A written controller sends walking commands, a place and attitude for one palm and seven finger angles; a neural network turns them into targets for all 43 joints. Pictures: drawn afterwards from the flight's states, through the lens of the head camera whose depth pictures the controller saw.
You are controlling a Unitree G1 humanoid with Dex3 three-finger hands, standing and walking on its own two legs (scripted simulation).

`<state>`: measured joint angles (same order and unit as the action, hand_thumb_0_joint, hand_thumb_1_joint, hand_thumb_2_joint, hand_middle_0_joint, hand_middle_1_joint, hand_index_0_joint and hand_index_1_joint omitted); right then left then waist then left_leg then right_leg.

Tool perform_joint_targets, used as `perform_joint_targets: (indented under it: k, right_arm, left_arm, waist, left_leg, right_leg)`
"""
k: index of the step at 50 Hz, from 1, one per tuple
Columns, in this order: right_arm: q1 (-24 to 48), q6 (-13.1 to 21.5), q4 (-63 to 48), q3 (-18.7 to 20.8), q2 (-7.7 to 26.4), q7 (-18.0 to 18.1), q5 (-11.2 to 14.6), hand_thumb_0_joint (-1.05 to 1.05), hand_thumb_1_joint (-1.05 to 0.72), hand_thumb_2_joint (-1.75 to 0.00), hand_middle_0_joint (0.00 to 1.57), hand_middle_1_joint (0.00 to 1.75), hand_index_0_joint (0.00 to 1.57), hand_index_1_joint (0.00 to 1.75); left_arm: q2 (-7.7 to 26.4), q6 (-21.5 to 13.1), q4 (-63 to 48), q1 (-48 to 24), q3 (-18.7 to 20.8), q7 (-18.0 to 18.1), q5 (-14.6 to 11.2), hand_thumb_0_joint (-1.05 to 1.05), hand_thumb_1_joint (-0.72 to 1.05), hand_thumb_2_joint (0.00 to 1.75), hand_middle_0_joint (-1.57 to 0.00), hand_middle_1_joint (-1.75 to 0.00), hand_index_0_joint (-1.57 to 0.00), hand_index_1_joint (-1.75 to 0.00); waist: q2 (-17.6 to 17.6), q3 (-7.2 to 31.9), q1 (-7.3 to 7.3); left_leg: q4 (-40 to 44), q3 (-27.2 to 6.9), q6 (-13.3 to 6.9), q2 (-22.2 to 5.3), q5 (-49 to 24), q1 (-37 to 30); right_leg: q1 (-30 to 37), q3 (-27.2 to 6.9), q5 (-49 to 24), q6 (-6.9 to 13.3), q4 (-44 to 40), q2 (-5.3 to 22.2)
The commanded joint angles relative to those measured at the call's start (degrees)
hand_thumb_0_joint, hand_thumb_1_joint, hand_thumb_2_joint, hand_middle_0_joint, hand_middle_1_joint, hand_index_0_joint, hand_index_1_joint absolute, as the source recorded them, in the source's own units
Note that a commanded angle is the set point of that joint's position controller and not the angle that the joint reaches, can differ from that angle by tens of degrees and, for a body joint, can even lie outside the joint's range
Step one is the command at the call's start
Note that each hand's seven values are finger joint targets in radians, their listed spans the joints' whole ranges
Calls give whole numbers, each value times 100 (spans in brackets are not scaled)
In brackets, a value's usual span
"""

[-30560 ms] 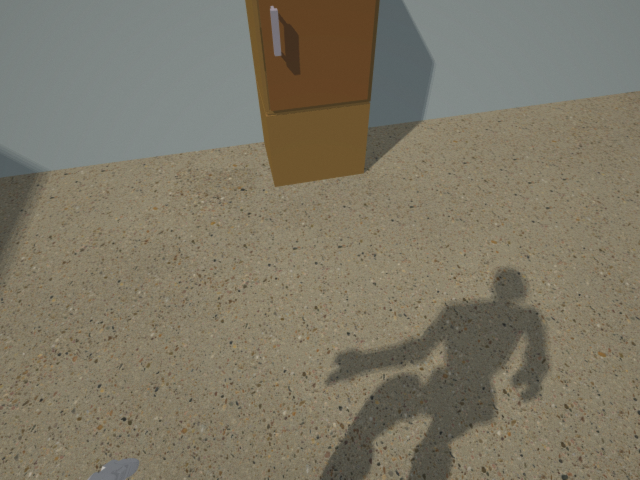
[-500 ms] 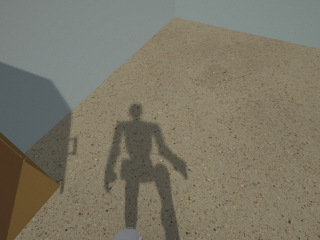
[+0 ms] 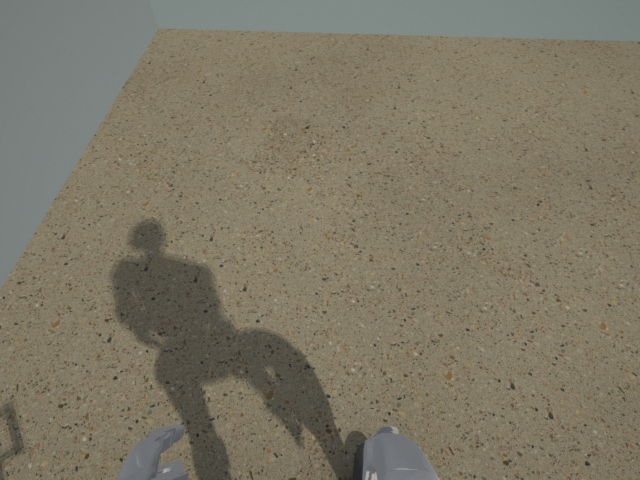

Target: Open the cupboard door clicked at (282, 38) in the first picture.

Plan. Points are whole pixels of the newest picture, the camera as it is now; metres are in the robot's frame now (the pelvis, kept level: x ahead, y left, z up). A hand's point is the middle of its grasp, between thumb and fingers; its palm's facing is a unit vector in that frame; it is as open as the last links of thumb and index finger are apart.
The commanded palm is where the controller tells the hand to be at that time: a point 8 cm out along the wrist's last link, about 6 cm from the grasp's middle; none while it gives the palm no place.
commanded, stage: walk to a spot facing it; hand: left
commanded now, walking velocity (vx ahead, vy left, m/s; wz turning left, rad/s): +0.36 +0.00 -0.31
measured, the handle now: out of the picture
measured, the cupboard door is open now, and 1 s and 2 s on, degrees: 42 42 42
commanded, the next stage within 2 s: turn to face it in 0.68 s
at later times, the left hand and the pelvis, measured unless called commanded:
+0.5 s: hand (251, 425) +0.21 +0.11 -0.16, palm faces +0.02 -0.98 -0.21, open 7.3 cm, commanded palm none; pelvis +0.24 -0.07 +0.01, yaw -4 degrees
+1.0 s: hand (267, 231) +0.57 +0.11 -0.16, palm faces -0.02 -0.97 -0.24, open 7.3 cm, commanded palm none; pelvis +0.48 -0.09 +0.00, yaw -2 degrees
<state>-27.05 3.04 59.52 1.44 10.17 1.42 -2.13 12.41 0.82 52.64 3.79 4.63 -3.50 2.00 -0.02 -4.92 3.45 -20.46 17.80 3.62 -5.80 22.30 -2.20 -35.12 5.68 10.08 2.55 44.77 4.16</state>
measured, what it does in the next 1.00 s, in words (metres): walks ahead: right foot, then left foot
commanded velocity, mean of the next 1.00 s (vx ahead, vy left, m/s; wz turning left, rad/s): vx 0.26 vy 0.00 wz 0.12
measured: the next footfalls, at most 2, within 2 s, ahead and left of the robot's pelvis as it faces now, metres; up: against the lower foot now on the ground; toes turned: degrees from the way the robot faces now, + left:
right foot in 0.08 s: +0.17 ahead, -0.10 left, +0.00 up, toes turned -8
left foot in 0.68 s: +0.47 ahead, +0.03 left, +0.00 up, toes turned +3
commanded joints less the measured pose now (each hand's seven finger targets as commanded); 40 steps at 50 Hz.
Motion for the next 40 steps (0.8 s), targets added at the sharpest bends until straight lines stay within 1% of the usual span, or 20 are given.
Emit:
perform_joint_targets:
  k: [1,2,3,4,5,8,10,12,16,20,27,30,31,32,33,34,35,37,38,40]
  right_arm:
    - [-8,78,-225,146,1031,19,13,0,-90,-90,20,30,20,30]
    - [186,66,-266,157,1048,-6,45,0,-90,-90,20,30,20,30]
    - [182,90,-311,124,865,-77,132,0,-90,-90,20,30,20,30]
    - [-34,100,-454,71,480,-67,221,0,-90,-90,20,30,20,30]
    - [313,65,-540,126,636,-67,207,0,-90,-90,20,30,20,30]
    - [686,13,-342,170,413,-57,136,0,-90,-90,20,30,20,30]
    - [371,-133,-168,140,167,-76,76,0,-90,-90,20,30,20,30]
    - [103,-213,-34,148,27,-111,58,0,-90,-90,20,30,20,30]
    - [816,-222,-284,190,114,-154,66,0,-90,-90,20,30,20,30]
    - [1700,-159,-532,193,192,-203,113,0,-90,-90,20,30,20,30]
    - [2667,-78,-706,142,131,-273,138,0,-90,-90,20,30,20,30]
    - [2051,5,-492,149,201,-197,115,0,-90,-90,20,30,20,30]
    - [1375,27,-282,179,326,-139,96,0,-90,-90,20,30,20,30]
    - [524,41,-25,257,576,-105,55,0,-90,-90,20,30,20,30]
    - [-264,76,90,391,1146,-29,-57,0,-90,-90,20,30,20,30]
    - [-627,54,140,404,1374,15,8,0,-90,-90,20,30,20,30]
    - [-234,5,130,369,1242,18,96,0,-90,-90,20,30,20,30]
    - [638,87,-118,222,608,54,78,0,-90,-90,20,30,20,30]
    - [672,152,-87,146,398,59,60,0,-90,-90,20,30,20,30]
    - [707,223,25,68,301,77,88,0,-90,-90,20,30,20,30]
  left_arm:
    - [195,-186,-186,542,-12,67,-53,0,90,90,-20,-30,-20,-30]
    - [386,-246,73,1417,53,111,-33,0,90,90,-20,-30,-20,-30]
    - [908,-308,354,2286,208,183,-2,0,90,90,-20,-30,-20,-30]
    - [1517,-332,480,2796,357,276,-65,0,90,90,-20,-30,-20,-30]
    - [1674,-323,413,2492,339,346,-182,0,90,90,-20,-30,-20,-30]
    - [776,-381,215,1352,67,406,-196,0,90,90,-20,-30,-20,-30]
    - [479,-477,220,1097,-35,394,-152,0,90,90,-20,-30,-20,-30]
    - [346,-552,348,1143,-76,383,-120,0,90,90,-20,-30,-20,-30]
    - [114,-639,478,1550,-73,372,-149,0,90,90,-20,-30,-20,-30]
    - [125,-699,734,2066,-134,417,-156,0,90,90,-20,-30,-20,-30]
    - [212,-678,1117,2667,-192,534,-89,0,90,90,-20,-30,-20,-30]
    - [400,-700,1171,2557,-149,533,-92,0,90,90,-20,-30,-20,-30]
    - [440,-706,1169,2460,-142,530,-109,0,90,90,-20,-30,-20,-30]
    - [430,-710,1130,2325,-140,510,-135,0,90,90,-20,-30,-20,-30]
    - [187,-712,989,2495,-155,468,-217,0,90,90,-20,-30,-20,-30]
    - [-66,-750,803,2446,-257,430,-262,0,90,90,-20,-30,-20,-30]
    - [115,-699,748,1996,-176,486,-189,0,90,90,-20,-30,-20,-30]
    - [-92,-565,673,1679,-159,417,-91,0,90,90,-20,-30,-20,-30]
    - [-203,-482,721,1715,-153,349,-36,0,90,90,-20,-30,-20,-30]
    - [-472,-348,745,1967,-195,335,-10,0,90,90,-20,-30,-20,-30]
  waist:
    - [694,318,-618]
    - [483,693,-1076]
    - [-395,1342,-1453]
    - [-1854,2149,-1452]
    - [-1517,1884,-1289]
    - [-211,628,-606]
    - [-281,311,-256]
    - [-507,274,-67]
    - [-462,169,-224]
    - [-532,49,-406]
    - [-358,-273,-554]
    - [-516,141,-207]
    - [-543,395,131]
    - [-389,836,490]
    - [563,1662,687]
    - [1159,2093,533]
    - [372,1436,372]
    - [125,83,-53]
    - [105,-129,-196]
    - [241,-58,-471]
  left_leg:
    - [-620,-416,-759,-1388,-5337,424]
    - [-1703,-273,-583,-1159,-5340,886]
    - [-3270,-147,-376,-721,-3711,2093]
    - [-5385,-477,-73,333,1075,3657]
    - [-6171,-1419,-226,199,1072,4182]
    - [-5670,-1734,-186,-380,-287,3815]
    - [-5001,-1633,-172,-357,-452,3203]
    - [-4604,-1568,-139,-274,-727,3174]
    - [-3970,-1571,-93,-262,-1262,3811]
    - [-3457,-1522,-147,-176,-1450,4383]
    - [-2206,-1131,-394,242,-1093,4033]
    - [-1620,-716,-653,786,-805,2753]
    - [-1315,-688,-766,920,-1076,1908]
    - [-1064,-1041,-963,612,-1668,421]
    - [-999,-3156,-1666,-937,-2440,-1109]
    - [-343,-4862,-2366,-2175,-3751,-1722]
    - [-18,-4558,-2406,-2231,-3226,-859]
    - [532,-3500,-1788,-1718,-1733,940]
    - [672,-3023,-1545,-1410,-1925,1407]
    - [657,-2197,-1384,-1046,-3202,1765]
  right_leg:
    - [1671,359,382,350,-583,-455]
    - [2902,398,191,453,-966,-598]
    - [4610,-544,349,677,-1317,185]
    - [5745,-3555,-102,1271,-2126,1897]
    - [5417,-3958,-281,1321,-2657,2072]
    - [3314,-2008,-1584,936,-2655,1383]
    - [2289,-1363,-1751,802,-2939,1031]
    - [2171,-1082,-1601,700,-3145,754]
    - [2688,-1136,-1516,640,-3383,705]
    - [3498,-1043,-2866,494,-3211,778]
    - [4147,-1000,-4243,501,-2940,924]
    - [4160,-673,-6056,464,-1979,838]
    - [3866,-504,-6171,342,-1257,710]
    - [2922,-399,-5291,197,-112,587]
    - [1420,-103,-2687,-55,1706,-53]
    - [381,-345,1840,-18,3468,-655]
    - [41,-804,1939,78,3982,-325]
    - [-250,-857,1184,-73,3733,73]
    - [1,-804,914,-114,3341,144]
    - [383,-617,774,-247,2558,203]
